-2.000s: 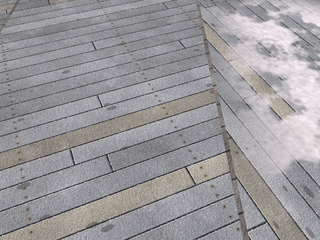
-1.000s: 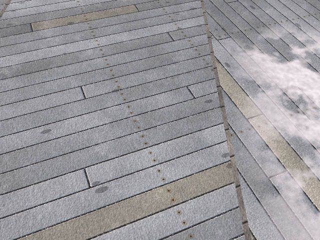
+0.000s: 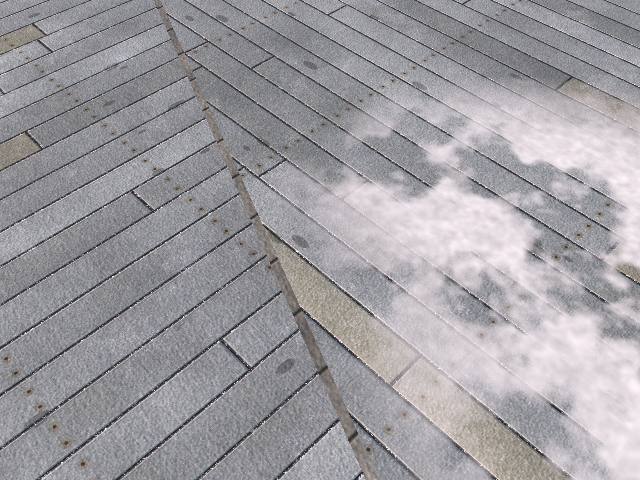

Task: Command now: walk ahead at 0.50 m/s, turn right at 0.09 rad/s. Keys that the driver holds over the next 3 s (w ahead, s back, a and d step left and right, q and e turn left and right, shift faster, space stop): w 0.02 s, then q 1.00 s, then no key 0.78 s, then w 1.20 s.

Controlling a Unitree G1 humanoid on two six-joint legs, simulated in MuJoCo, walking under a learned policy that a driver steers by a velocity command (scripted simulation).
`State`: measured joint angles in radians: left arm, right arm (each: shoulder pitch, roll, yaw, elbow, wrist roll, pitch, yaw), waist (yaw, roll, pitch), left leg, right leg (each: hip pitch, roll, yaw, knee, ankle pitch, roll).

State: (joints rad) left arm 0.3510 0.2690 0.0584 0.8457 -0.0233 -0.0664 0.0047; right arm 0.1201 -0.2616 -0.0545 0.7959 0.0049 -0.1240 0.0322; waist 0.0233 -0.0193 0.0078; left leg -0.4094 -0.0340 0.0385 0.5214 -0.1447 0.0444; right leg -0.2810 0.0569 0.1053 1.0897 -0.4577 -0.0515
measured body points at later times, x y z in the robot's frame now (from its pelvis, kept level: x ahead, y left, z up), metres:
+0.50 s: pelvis +0.17 -0.02 +0.01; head +0.21 -0.03 +0.45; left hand +0.31 +0.26 -0.08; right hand +0.31 -0.30 -0.12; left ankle +0.09 +0.09 -0.65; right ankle +0.27 -0.11 -0.73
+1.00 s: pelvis +0.16 +0.02 +0.01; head +0.18 +0.07 +0.46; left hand +0.15 +0.35 -0.11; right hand +0.42 -0.17 -0.07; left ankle +0.13 +0.11 -0.73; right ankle +0.25 -0.11 -0.64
